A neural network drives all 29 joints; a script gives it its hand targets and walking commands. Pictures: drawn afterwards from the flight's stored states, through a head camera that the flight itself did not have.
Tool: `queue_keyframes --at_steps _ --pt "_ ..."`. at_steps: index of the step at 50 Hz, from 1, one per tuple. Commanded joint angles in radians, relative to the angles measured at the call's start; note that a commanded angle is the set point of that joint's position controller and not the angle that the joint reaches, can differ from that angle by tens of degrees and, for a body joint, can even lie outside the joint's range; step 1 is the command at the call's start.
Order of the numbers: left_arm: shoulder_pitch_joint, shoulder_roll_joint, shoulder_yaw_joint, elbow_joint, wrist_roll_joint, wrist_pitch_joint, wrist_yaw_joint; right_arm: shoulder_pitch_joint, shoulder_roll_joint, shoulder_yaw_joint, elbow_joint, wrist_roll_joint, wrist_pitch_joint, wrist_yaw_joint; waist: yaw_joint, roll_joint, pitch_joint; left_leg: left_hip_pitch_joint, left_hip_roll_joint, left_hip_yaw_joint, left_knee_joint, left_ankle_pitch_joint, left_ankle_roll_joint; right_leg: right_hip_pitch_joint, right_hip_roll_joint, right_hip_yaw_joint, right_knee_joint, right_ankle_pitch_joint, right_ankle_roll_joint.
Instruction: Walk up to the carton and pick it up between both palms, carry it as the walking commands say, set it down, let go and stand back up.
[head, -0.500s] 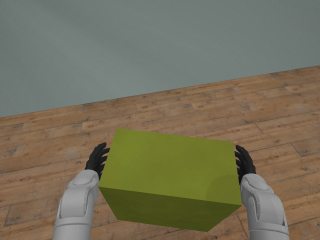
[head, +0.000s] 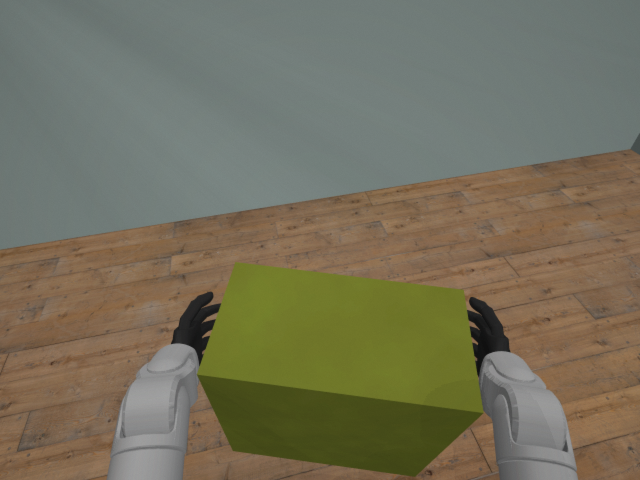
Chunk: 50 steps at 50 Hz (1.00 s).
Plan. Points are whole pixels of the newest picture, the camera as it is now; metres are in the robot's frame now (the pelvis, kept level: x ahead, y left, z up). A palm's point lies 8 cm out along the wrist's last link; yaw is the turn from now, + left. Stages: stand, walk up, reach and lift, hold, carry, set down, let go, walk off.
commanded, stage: carry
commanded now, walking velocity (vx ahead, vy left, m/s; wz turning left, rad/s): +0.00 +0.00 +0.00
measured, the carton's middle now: (334, 380) +0.28 -0.01 -0.03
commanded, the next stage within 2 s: hold in 1.02 s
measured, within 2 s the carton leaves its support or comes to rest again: neither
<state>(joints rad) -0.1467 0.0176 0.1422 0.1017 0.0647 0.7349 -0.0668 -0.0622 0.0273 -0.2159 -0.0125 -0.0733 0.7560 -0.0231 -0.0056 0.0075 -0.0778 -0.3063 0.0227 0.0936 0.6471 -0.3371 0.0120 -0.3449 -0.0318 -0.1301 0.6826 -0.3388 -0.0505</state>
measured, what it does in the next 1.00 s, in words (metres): stands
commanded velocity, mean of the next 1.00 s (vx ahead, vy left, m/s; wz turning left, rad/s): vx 0.00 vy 0.00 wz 0.00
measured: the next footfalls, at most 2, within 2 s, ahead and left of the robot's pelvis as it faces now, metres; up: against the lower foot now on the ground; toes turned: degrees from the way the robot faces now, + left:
none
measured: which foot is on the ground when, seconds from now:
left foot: down 0.00-1.00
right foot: down 0.00-1.00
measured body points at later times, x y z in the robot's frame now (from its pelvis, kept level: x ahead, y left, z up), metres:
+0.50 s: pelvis -0.03 +0.00 +0.00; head -0.06 -0.01 +0.45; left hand +0.26 +0.18 +0.05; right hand +0.24 -0.20 +0.03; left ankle +0.00 +0.12 -0.72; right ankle +0.02 -0.08 -0.72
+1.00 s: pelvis -0.04 +0.00 +0.00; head -0.06 +0.00 +0.45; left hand +0.26 +0.18 +0.04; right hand +0.23 -0.20 +0.03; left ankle +0.00 +0.12 -0.72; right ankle +0.02 -0.08 -0.72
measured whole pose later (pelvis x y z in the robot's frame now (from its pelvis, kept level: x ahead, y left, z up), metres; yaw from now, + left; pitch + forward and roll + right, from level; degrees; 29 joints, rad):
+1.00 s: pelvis -0.04 +0.00 +0.00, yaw +0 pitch -2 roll +1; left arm -0.17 0.01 0.16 0.10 0.07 0.76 -0.07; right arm -0.07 0.03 -0.22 0.00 -0.08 0.77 -0.02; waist -0.01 0.00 -0.02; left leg -0.31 0.02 0.09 0.63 -0.28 0.01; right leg -0.35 -0.03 -0.13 0.66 -0.27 -0.05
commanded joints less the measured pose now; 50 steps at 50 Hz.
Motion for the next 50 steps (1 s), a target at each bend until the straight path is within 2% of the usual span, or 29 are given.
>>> queue_keyframes --at_steps 1,4,5,6,11,12,13,15,19,20,22,24,25,26,27,29,31,33,36,37,38,40,41,42,45,46,47,48,50 --pt "-0.546 -0.613 -0.436 -0.159 -0.019 -0.032 -0.093 -0.644 0.596 0.571 -0.090 0.099 -0.041 0.191 -0.008 0.006 -0.210 0.068 0.080 -0.090 -0.190 0.178 0.018 0.064 -0.138 0.148 -0.244 0.211 0.016" --pt "-0.515 -0.605 -0.393 -0.075 0.005 -0.017 -0.094 -0.713 0.585 0.570 -0.100 0.111 -0.042 0.193 -0.002 0.012 -0.193 0.056 0.102 -0.114 -0.229 0.195 0.025 0.067 -0.114 0.124 -0.219 0.154 0.021" --pt "-0.495 -0.634 -0.406 -0.091 -0.005 -0.017 -0.097 -0.708 0.597 0.586 -0.124 0.117 -0.042 0.195 0.000 -0.025 -0.195 0.061 0.103 -0.101 -0.208 0.154 0.016 0.061 -0.115 0.130 -0.248 0.134 0.024" --pt "-0.540 -0.619 -0.405 -0.110 -0.010 -0.016 -0.089 -0.708 0.593 0.564 -0.091 0.107 -0.036 0.190 -0.005 0.022 -0.162 0.053 0.101 -0.111 -0.219 0.180 0.016 0.033 -0.111 0.134 -0.244 0.149 0.025" --pt "-0.549 -0.627 -0.414 -0.112 -0.029 -0.017 -0.097 -0.710 0.609 0.584 -0.105 0.113 -0.038 0.188 -0.007 -0.061 -0.204 0.077 0.092 -0.096 -0.178 0.187 0.015 0.072 -0.133 0.155 -0.259 0.239 0.016" --pt "-0.485 -0.643 -0.407 -0.102 -0.017 -0.009 -0.092 -0.674 0.609 0.583 -0.105 0.112 -0.032 0.189 -0.004 -0.039 -0.184 0.066 0.096 -0.100 -0.206 0.187 0.022 0.052 -0.120 0.141 -0.243 0.193 0.021" --pt "-0.508 -0.654 -0.410 -0.109 -0.035 -0.012 -0.097 -0.696 0.617 0.587 -0.114 0.113 -0.034 0.187 -0.008 -0.065 -0.164 0.058 0.097 -0.104 -0.212 0.166 0.017 0.041 -0.118 0.146 -0.274 0.162 0.019" --pt "-0.574 -0.635 -0.421 -0.136 -0.040 -0.019 -0.096 -0.713 0.597 0.571 -0.106 0.109 -0.038 0.190 -0.005 -0.001 -0.194 0.071 0.098 -0.098 -0.214 0.135 0.017 0.030 -0.116 0.153 -0.269 0.131 0.018" --pt "-0.570 -0.639 -0.411 -0.122 -0.032 -0.014 -0.097 -0.763 0.601 0.572 -0.123 0.117 -0.043 0.191 -0.004 0.006 -0.174 0.038 0.106 -0.117 -0.233 0.163 0.025 0.039 -0.107 0.140 -0.242 0.156 0.021" --pt "-0.508 -0.666 -0.426 -0.134 -0.036 -0.014 -0.094 -0.698 0.628 0.601 -0.119 0.130 -0.042 0.191 -0.002 -0.045 -0.185 0.041 0.100 -0.110 -0.206 0.150 0.023 0.059 -0.114 0.152 -0.266 0.156 0.014" --pt "-0.531 -0.644 -0.425 -0.143 -0.023 -0.004 -0.090 -0.665 0.609 0.565 -0.066 0.103 -0.027 0.189 -0.002 0.029 -0.165 0.035 0.103 -0.117 -0.240 0.131 0.030 0.030 -0.105 0.138 -0.246 0.132 0.021" --pt "-0.555 -0.659 -0.425 -0.146 -0.038 -0.004 -0.091 -0.742 0.617 0.591 -0.130 0.130 -0.034 0.191 -0.001 0.015 -0.183 0.052 0.105 -0.110 -0.228 0.160 0.029 0.046 -0.104 0.141 -0.257 0.148 0.022" --pt "-0.571 -0.655 -0.423 -0.147 -0.038 -0.008 -0.090 -0.740 0.613 0.589 -0.125 0.123 -0.038 0.190 -0.001 -0.047 -0.189 0.044 0.107 -0.116 -0.216 0.158 0.030 0.057 -0.102 0.142 -0.246 0.165 0.020" --pt "-0.567 -0.656 -0.418 -0.143 -0.042 -0.013 -0.095 -0.755 0.620 0.597 -0.130 0.131 -0.042 0.191 -0.002 -0.048 -0.170 0.029 0.106 -0.113 -0.231 0.096 0.024 0.043 -0.105 0.155 -0.262 0.125 0.015" --pt "-0.519 -0.686 -0.442 -0.155 -0.048 -0.004 -0.091 -0.706 0.628 0.599 -0.140 0.133 -0.036 0.190 -0.002 0.011 -0.169 0.046 0.106 -0.112 -0.235 0.131 0.028 0.026 -0.102 0.148 -0.253 0.153 0.022" --pt "-0.536 -0.681 -0.425 -0.137 -0.047 -0.010 -0.094 -0.727 0.646 0.614 -0.122 0.144 -0.038 0.192 -0.002 -0.059 -0.173 0.044 0.095 -0.110 -0.208 0.071 0.018 0.028 -0.119 0.186 -0.296 0.096 0.005" --pt "-0.507 -0.663 -0.422 -0.129 -0.039 0.000 -0.095 -0.724 0.604 0.601 -0.147 0.130 -0.036 0.189 -0.004 -0.023 -0.129 0.024 0.080 -0.098 -0.218 0.026 0.017 -0.025 -0.118 0.191 -0.301 0.052 0.016" --pt "-0.558 -0.665 -0.425 -0.141 -0.042 -0.004 -0.093 -0.755 0.622 0.598 -0.118 0.135 -0.032 0.190 -0.005 -0.005 -0.149 0.050 0.093 -0.104 -0.223 0.072 0.017 0.000 -0.112 0.170 -0.276 0.096 0.018" --pt "-0.556 -0.663 -0.432 -0.189 -0.067 -0.007 -0.094 -0.747 0.621 0.621 -0.168 0.155 -0.036 0.188 -0.004 -0.059 -0.194 0.047 0.086 -0.100 -0.188 0.140 0.015 0.060 -0.111 0.175 -0.268 0.197 0.014" --pt "-0.522 -0.689 -0.451 -0.189 -0.069 -0.002 -0.094 -0.705 0.631 0.620 -0.166 0.152 -0.032 0.188 -0.003 -0.004 -0.182 0.052 0.086 -0.102 -0.212 0.115 0.023 0.034 -0.102 0.169 -0.263 0.163 0.020" --pt "-0.628 -0.666 -0.440 -0.214 -0.077 -0.012 -0.097 -0.804 0.645 0.621 -0.165 0.162 -0.035 0.186 -0.003 -0.025 -0.207 0.078 0.094 -0.099 -0.181 0.158 0.017 0.048 -0.114 0.180 -0.259 0.189 0.012" --pt "-0.518 -0.696 -0.458 -0.223 -0.088 -0.001 -0.096 -0.707 0.643 0.644 -0.211 0.163 -0.029 0.181 -0.005 -0.068 -0.219 0.062 0.083 -0.098 -0.166 0.183 0.023 0.070 -0.112 0.172 -0.252 0.248 0.013" --pt "-0.539 -0.694 -0.460 -0.222 -0.082 -0.001 -0.091 -0.732 0.644 0.646 -0.208 0.170 -0.030 0.183 -0.003 -0.053 -0.219 0.077 0.084 -0.092 -0.165 0.159 0.020 0.051 -0.116 0.178 -0.261 0.205 0.010" --pt "-0.588 -0.684 -0.450 -0.228 -0.090 -0.012 -0.096 -0.804 0.654 0.653 -0.218 0.181 -0.039 0.182 -0.004 -0.086 -0.195 0.057 0.084 -0.099 -0.167 0.137 0.016 0.046 -0.118 0.181 -0.269 0.169 0.010" --pt "-0.507 -0.678 -0.451 -0.214 -0.071 0.011 -0.086 -0.671 0.632 0.621 -0.171 0.155 -0.019 0.179 -0.003 -0.024 -0.185 0.062 0.078 -0.090 -0.172 0.122 0.019 0.021 -0.125 0.193 -0.262 0.177 0.007" --pt "-0.512 -0.682 -0.450 -0.230 -0.073 0.007 -0.091 -0.710 0.636 0.637 -0.195 0.168 -0.022 0.183 0.002 -0.046 -0.193 0.066 0.075 -0.093 -0.170 0.077 0.024 0.012 -0.121 0.201 -0.285 0.107 0.011" --pt "-0.571 -0.676 -0.474 -0.267 -0.083 0.001 -0.088 -0.697 0.640 0.621 -0.167 0.156 -0.022 0.184 -0.001 -0.006 -0.192 0.078 0.086 -0.099 -0.182 0.102 0.023 0.009 -0.119 0.190 -0.269 0.125 0.010" --pt "-0.567 -0.686 -0.455 -0.217 -0.077 0.009 -0.090 -0.764 0.643 0.632 -0.195 0.163 -0.024 0.178 -0.001 -0.030 -0.162 0.054 0.099 -0.111 -0.199 0.140 0.025 0.023 -0.101 0.168 -0.254 0.129 0.014" --pt "-0.559 -0.695 -0.479 -0.274 -0.088 0.008 -0.084 -0.738 0.663 0.647 -0.208 0.175 -0.019 0.178 0.001 -0.001 -0.191 0.066 0.109 -0.111 -0.185 0.247 0.029 0.061 -0.095 0.156 -0.219 0.239 0.017"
